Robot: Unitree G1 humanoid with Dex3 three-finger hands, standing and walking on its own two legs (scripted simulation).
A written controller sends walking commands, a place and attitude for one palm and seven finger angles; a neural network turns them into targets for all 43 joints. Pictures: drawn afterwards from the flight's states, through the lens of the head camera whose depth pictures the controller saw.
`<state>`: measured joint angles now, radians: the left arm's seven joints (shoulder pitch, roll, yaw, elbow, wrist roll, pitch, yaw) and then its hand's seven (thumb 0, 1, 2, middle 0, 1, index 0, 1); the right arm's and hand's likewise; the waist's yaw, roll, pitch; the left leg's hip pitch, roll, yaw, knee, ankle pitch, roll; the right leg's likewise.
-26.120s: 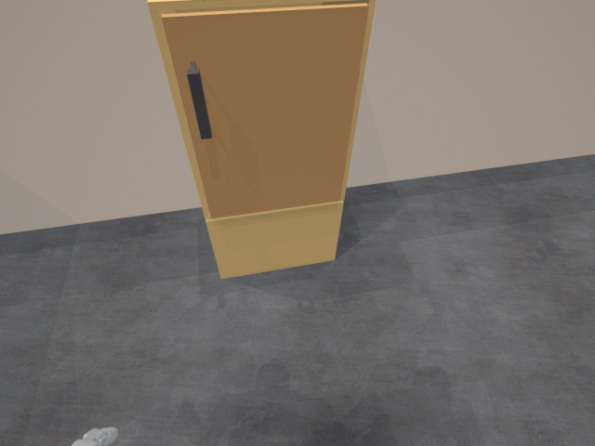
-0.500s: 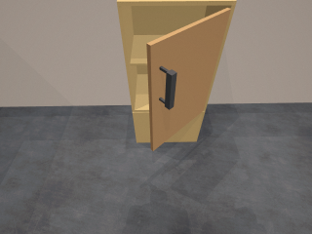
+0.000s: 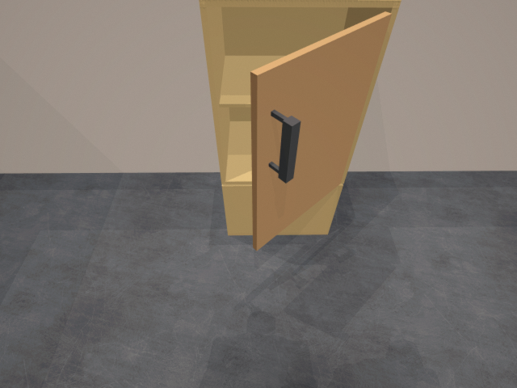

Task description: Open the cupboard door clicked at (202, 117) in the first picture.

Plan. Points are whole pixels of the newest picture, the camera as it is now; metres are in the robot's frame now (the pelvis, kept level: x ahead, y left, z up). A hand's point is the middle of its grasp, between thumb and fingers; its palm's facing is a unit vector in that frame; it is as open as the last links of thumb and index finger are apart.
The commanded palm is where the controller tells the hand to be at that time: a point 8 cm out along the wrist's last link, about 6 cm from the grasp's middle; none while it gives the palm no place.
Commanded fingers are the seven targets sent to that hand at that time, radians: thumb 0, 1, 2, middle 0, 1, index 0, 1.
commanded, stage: look to check the result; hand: left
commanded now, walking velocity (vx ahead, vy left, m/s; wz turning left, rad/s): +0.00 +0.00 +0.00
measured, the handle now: (281, 147) +0.58 -0.02 +0.03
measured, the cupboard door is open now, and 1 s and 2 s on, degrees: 42 42 42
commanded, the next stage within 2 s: walk to a spot facing it in 0.10 s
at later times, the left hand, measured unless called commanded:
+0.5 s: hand out of the picture +0.02 +0.18 -0.19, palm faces -0.05 -0.98 -0.20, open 7.4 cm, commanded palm none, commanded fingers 0.00 0.90 0.90 -0.20 -0.30 -0.20 -0.30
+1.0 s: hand out of the picture +0.13 +0.16 -0.17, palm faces -0.29 -0.92 -0.25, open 7.4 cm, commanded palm none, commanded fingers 0.00 0.90 0.90 -0.20 -0.30 -0.20 -0.30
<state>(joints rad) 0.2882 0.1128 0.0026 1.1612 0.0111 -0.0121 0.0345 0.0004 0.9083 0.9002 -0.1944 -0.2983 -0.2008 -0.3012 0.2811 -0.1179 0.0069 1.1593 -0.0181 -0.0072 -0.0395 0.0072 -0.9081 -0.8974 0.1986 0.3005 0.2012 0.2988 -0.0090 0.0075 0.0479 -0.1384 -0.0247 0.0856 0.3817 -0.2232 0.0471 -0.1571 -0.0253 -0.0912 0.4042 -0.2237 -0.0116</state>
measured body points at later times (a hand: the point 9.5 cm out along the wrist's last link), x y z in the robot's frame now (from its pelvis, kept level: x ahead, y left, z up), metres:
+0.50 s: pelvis +0.00 +0.00 -0.01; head +0.04 -0.01 +0.44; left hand +0.02 +0.23 -0.17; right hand -0.01 -0.22 -0.17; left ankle -0.01 +0.08 -0.74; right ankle -0.01 -0.11 -0.74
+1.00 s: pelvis +0.01 -0.02 +0.00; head +0.08 -0.04 +0.44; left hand +0.15 +0.21 -0.15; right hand +0.07 -0.30 -0.14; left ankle +0.05 +0.13 -0.71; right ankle -0.01 -0.12 -0.74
